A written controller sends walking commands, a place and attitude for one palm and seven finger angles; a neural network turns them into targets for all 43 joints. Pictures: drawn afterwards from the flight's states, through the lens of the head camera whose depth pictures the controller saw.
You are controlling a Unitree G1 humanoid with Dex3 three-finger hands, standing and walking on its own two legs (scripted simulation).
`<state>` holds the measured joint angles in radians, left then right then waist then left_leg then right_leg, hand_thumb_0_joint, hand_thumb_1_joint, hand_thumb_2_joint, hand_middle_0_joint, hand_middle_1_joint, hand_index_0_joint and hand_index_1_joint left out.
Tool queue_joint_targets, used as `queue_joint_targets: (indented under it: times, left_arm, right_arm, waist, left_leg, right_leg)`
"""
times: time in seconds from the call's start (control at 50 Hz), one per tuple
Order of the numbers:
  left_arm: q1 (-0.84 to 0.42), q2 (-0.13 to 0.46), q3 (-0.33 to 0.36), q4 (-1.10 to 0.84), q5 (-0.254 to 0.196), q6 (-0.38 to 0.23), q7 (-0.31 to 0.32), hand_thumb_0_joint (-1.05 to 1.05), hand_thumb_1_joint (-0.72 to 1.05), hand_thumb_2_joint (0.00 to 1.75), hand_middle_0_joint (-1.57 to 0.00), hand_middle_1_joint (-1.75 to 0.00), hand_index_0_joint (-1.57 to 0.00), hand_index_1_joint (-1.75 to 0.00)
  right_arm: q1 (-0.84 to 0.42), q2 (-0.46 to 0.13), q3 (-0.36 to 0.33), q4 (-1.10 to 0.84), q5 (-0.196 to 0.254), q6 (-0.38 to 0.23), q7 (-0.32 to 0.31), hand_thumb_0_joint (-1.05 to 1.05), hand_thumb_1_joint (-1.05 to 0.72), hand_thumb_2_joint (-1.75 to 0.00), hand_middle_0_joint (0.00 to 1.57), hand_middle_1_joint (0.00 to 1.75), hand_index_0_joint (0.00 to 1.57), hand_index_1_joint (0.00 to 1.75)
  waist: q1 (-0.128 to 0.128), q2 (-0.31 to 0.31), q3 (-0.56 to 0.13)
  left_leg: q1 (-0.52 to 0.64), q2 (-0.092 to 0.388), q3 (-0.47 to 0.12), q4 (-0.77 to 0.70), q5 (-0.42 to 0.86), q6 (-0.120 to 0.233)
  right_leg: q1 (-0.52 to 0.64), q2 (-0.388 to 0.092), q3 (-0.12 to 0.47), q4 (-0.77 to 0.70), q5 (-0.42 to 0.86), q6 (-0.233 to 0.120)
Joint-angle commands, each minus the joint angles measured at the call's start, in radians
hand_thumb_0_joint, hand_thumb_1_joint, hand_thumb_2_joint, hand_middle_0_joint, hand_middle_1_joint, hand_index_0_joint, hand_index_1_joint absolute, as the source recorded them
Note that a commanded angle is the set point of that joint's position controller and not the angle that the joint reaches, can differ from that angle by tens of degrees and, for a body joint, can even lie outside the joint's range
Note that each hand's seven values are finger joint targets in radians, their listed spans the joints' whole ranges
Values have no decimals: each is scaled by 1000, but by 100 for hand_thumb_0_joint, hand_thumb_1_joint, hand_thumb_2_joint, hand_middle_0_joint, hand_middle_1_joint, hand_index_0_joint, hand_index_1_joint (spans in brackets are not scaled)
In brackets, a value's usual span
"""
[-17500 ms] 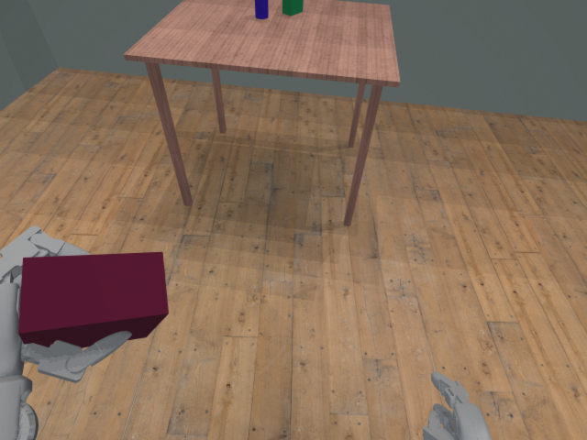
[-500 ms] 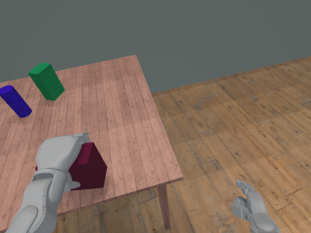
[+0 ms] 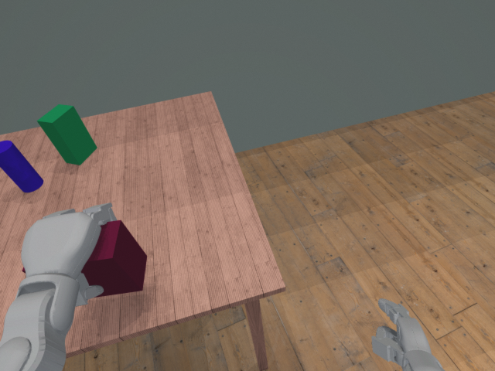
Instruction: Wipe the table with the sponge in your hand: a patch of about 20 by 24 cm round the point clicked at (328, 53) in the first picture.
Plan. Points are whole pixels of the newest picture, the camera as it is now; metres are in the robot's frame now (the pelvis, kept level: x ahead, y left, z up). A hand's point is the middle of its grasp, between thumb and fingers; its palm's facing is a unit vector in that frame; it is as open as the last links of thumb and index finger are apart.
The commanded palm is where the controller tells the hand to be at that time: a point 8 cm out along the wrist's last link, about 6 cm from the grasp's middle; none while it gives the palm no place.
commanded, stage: move the sponge above the wiping area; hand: left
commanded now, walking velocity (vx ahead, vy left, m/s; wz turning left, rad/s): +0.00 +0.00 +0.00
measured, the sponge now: (98, 267) +0.23 +0.29 +0.07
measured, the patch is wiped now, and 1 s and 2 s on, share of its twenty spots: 0.00 0.00 0.00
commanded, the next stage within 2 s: lower the sponge onto the table in 1.32 s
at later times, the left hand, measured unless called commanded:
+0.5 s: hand (64, 246) +0.23 +0.32 +0.11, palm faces +0.11 -0.04 -0.99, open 10.1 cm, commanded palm +0.19 +0.30 +0.16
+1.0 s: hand (62, 265) +0.21 +0.33 +0.09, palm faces +0.00 -0.12 -0.99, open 10.1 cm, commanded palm +0.19 +0.30 +0.16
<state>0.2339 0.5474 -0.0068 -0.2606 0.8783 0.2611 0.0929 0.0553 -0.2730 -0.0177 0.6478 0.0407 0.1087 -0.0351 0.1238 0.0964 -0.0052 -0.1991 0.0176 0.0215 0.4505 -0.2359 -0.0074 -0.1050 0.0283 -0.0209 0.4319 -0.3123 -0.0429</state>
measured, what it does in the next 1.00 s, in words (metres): stands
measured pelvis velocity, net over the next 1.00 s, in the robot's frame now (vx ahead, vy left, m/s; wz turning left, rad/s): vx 0.00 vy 0.01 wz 0.01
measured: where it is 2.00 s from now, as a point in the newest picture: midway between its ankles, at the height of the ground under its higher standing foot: outside the picture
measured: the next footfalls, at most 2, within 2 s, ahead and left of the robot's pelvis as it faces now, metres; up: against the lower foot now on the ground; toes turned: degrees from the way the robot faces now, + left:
none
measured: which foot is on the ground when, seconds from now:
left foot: down 0.00-1.00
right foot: down 0.00-1.00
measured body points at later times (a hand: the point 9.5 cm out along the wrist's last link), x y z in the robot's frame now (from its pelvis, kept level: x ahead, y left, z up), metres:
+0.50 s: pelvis -0.02 +0.00 +0.00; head -0.02 -0.05 +0.45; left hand +0.22 +0.32 +0.17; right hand +0.22 -0.21 -0.09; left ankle +0.00 +0.13 -0.74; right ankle -0.05 -0.09 -0.74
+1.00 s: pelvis +0.00 +0.01 +0.00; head +0.00 -0.04 +0.45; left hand +0.21 +0.33 +0.14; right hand +0.23 -0.21 -0.10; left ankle +0.00 +0.13 -0.74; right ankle -0.05 -0.09 -0.74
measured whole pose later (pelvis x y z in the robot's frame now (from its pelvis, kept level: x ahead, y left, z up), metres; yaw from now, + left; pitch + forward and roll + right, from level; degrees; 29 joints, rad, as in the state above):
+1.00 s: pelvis +0.00 +0.01 +0.00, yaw +0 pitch -1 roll +0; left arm 0.19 0.53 0.04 -0.14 0.79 0.49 0.01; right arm 0.02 -0.29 0.02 0.65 0.07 0.13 -0.02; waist 0.08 0.12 0.00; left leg -0.20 0.00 0.02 0.43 -0.22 0.00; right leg -0.10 0.02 -0.02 0.42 -0.30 -0.03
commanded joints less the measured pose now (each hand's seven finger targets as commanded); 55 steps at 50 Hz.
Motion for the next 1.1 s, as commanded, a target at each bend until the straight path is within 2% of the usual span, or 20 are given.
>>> queue_joint_targets:
  times: [0.0,0.1,0.14,0.2,0.28,0.3,0.38,0.4,0.48,0.5,0.56,0.64,0.68,0.7,0.72,0.78,0.88,0.92,0.98,1.08]
  left_arm:
    - [-141,156,167,-45,-51,140,41,0,10,130,-120,-160,-120,-160]
    - [-200,87,-4,-91,-64,192,-87,0,10,130,-120,-160,-120,-160]
    - [-265,141,15,-138,-28,146,-112,0,10,130,-120,-160,-120,-160]
    - [-380,233,88,-261,31,45,-86,0,10,130,-120,-160,-120,-160]
    - [-340,376,288,-187,82,-11,16,0,10,130,-120,-160,-120,-160]
    - [-358,289,226,-153,78,2,36,0,10,130,-120,-160,-120,-160]
    - [-306,236,212,48,-6,114,52,0,10,130,-120,-160,-120,-160]
    - [-295,180,153,71,-33,142,34,0,10,130,-120,-160,-120,-160]
    - [-280,148,50,104,-50,217,-78,0,10,130,-120,-160,-120,-160]
    - [-293,103,-8,44,-50,205,-105,0,10,130,-120,-160,-120,-160]
    - [-341,166,21,-94,-19,114,-145,0,10,130,-120,-160,-120,-160]
    - [-361,295,180,-203,30,-54,-69,0,10,130,-120,-160,-120,-160]
    - [-358,372,280,-226,61,-75,-2,0,10,130,-120,-160,-120,-160]
    - [-380,302,237,-191,73,-65,32,0,10,130,-120,-160,-120,-160]
    - [-335,320,278,-138,73,-41,63,0,10,130,-120,-160,-120,-160]
    - [-293,263,261,-26,-1,58,87,0,10,130,-120,-160,-120,-160]
    - [-62,140,139,35,-83,213,-26,0,10,130,-120,-160,-120,-160]
    - [-86,95,47,-45,-85,222,-89,0,10,130,-120,-160,-120,-160]
    - [-230,134,21,-195,-52,163,-133,0,10,130,-120,-160,-120,-160]
    - [-336,324,199,-356,64,-33,-35,0,10,130,-120,-160,-120,-160]
  right_arm:
    - [-232,-107,-20,-164,23,-40,6,0,-90,-90,20,30,20,30]
    - [-270,-113,5,-203,32,-53,-11,0,-90,-90,20,30,20,30]
    - [-248,-116,4,-197,14,-62,-18,0,-90,-90,20,30,20,30]
    - [-220,-91,5,-199,-7,-80,-33,0,-90,-90,20,30,20,30]
    - [-200,-102,-10,-160,-17,-69,-33,0,-90,-90,20,30,20,30]
    - [-192,-82,-6,-161,-9,-66,-30,0,-90,-90,20,30,20,30]
    - [-261,-103,-4,-132,20,-46,-10,0,-90,-90,20,30,20,30]
    - [-260,-106,-4,-139,25,-43,-9,0,-90,-90,20,30,20,30]
    - [-306,-123,15,-161,39,-41,-16,0,-90,-90,20,30,20,30]
    - [-290,-121,13,-182,36,-47,-16,0,-90,-90,20,30,20,30]
    - [-252,-116,6,-193,14,-61,-19,0,-90,-90,20,30,20,30]
    - [-173,-100,-9,-175,-14,-83,-34,0,-90,-90,20,30,20,30]
    - [-176,-101,-13,-169,-18,-81,-34,0,-90,-90,20,30,20,30]
    - [-163,-85,-15,-164,-16,-79,-32,0,-90,-90,20,30,20,30]
    - [-149,-98,-27,-155,-12,-73,-27,0,-90,-90,20,30,20,30]
    - [-221,-105,-21,-139,14,-50,-3,0,-90,-90,20,30,20,30]
    - [-285,-124,-5,-165,30,-30,12,0,-90,-90,20,30,20,30]
    - [-270,-122,3,-191,36,-31,12,0,-90,-90,20,30,20,30]
    - [-271,-113,13,-214,21,-45,-5,0,-90,-90,20,30,20,30]
    - [-174,-98,-7,-184,-24,-76,-30,0,-90,-90,20,30,20,30]
  waist:
    - [-7,-38,-150]
    - [-47,-88,-103]
    - [-50,-112,-158]
    - [-37,-52,-258]
    - [8,21,-249]
    - [-7,21,-227]
    - [2,13,-109]
    - [-7,-17,-111]
    - [-31,-71,-82]
    - [-44,-75,-116]
    - [-47,-77,-206]
    - [-25,-45,-279]
    - [3,19,-281]
    - [-10,29,-263]
    - [2,45,-244]
    - [11,27,-156]
    - [5,-77,-137]
    - [-27,-104,-136]
    - [-57,-91,-163]
    - [-17,7,-290]
  left_leg:
    - [88,-36,-21,-26,323,46]
    - [73,-50,-31,-44,227,65]
    - [97,-54,-38,-37,233,75]
    - [169,-54,-31,-19,266,81]
    - [171,-50,-46,-27,306,55]
    - [150,-44,-31,-26,306,52]
    - [101,-44,-39,-63,238,36]
    - [82,-40,-28,-66,216,40]
    - [58,-53,-32,-74,174,51]
    - [65,-55,-29,-67,176,59]
    - [118,-60,-36,-37,224,79]
    - [185,-51,-38,-14,313,76]
    - [190,-49,-52,-22,343,62]
    - [182,-37,-34,-13,350,57]
    - [164,-33,-38,-15,346,49]
    - [124,-35,-42,-45,311,36]
    - [71,-45,-30,-43,320,44]
    - [63,-47,-34,-35,300,57]
    - [104,-48,-41,-26,277,72]
    - [216,-37,-60,-3,381,71]
  right_leg:
    - [11,-11,46,-46,385,-9]
    - [-35,-16,55,-66,302,8]
    - [-30,-15,53,-66,307,10]
    - [-14,-6,60,-64,296,2]
    - [11,20,115,-72,308,-39]
    - [5,11,81,-64,300,-35]
    - [-23,10,93,-99,229,-34]
    - [-14,-1,58,-95,225,-17]
    - [-29,-6,74,-99,220,-4]
    - [-14,-13,57,-88,235,3]
    - [-5,-14,54,-76,294,8]
    - [9,7,57,-64,354,-9]
    - [14,23,95,-66,346,-33]
    - [-6,16,68,-56,332,-32]
    - [-11,19,86,-59,317,-42]
    - [2,14,100,-79,304,-44]
    - [41,-8,64,-53,422,-7]
    - [26,-15,50,-47,428,5]
    - [-21,-8,68,-55,377,6]
    - [-7,22,82,-49,375,-23]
